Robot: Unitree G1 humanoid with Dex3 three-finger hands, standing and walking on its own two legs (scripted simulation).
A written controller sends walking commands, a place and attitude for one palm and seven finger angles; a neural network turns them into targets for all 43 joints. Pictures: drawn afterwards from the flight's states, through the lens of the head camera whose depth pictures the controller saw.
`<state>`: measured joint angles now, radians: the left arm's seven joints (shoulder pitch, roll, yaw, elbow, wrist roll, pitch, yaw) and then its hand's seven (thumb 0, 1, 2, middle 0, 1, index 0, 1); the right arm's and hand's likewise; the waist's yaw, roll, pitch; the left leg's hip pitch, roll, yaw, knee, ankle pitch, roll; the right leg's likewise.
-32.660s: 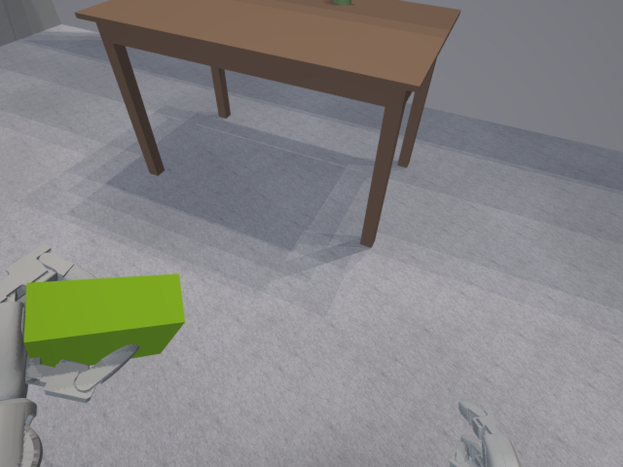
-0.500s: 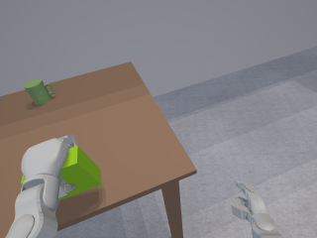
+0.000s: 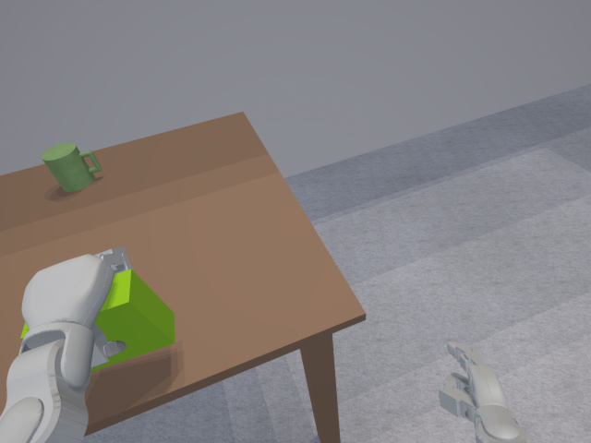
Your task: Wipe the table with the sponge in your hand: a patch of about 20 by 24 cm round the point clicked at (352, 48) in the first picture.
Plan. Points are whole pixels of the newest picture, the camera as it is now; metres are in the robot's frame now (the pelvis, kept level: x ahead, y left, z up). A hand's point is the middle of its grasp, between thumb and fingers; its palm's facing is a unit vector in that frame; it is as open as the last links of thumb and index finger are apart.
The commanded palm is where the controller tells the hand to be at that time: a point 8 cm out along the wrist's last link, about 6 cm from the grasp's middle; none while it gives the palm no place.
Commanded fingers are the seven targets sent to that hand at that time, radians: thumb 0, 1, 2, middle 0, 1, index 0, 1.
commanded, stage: lower the sponge onto the table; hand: left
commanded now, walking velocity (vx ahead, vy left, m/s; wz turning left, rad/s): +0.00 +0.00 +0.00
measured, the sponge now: (115, 330) +0.21 +0.28 +0.08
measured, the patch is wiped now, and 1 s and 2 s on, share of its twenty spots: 0.00 0.00 0.20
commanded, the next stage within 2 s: wipe forward along the first lane in 1.38 s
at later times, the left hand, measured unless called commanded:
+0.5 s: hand (102, 312) +0.21 +0.29 +0.12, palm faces +0.09 -0.14 -0.99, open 9.4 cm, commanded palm +0.18 +0.28 +0.18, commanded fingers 0.00 0.10 1.30 -1.20 -1.60 -1.20 -1.60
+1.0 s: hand (106, 329) +0.20 +0.29 +0.09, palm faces +0.03 -0.15 -0.99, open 9.4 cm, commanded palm +0.18 +0.29 +0.16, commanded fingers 0.00 0.10 1.30 -1.20 -1.60 -1.20 -1.60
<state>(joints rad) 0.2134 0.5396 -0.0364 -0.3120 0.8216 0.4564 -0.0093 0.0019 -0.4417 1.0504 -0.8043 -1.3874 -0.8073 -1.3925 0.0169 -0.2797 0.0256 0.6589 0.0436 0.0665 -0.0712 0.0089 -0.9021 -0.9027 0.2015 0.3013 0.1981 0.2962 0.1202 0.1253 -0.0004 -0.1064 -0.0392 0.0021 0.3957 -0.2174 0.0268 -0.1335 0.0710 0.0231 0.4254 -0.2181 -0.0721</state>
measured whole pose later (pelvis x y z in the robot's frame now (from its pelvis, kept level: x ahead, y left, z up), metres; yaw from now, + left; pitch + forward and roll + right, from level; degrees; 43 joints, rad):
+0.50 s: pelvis +0.00 +0.02 +0.00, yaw +0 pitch -4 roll +0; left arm 0.19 0.50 -0.09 -0.33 0.84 0.52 -0.02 0.00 -0.44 1.05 -0.80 -1.39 -0.81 -1.39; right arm -0.01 -0.26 0.05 0.64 0.05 0.09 -0.06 0.01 -0.90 -0.90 0.20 0.30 0.20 0.30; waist 0.13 0.12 0.00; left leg -0.10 -0.06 0.00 0.38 -0.21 0.05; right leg -0.13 0.05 0.02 0.41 -0.22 -0.05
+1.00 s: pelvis +0.01 +0.02 +0.00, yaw +0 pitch -4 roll +0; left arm 0.26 0.48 -0.10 -0.31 0.86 0.49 0.01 0.00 -0.44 1.05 -0.80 -1.39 -0.81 -1.39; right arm 0.01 -0.27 0.04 0.64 0.04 0.10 -0.05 0.01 -0.90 -0.90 0.20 0.30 0.20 0.30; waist 0.13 0.11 0.00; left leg -0.10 -0.06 0.00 0.39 -0.22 0.05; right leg -0.12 0.06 0.03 0.41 -0.22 -0.05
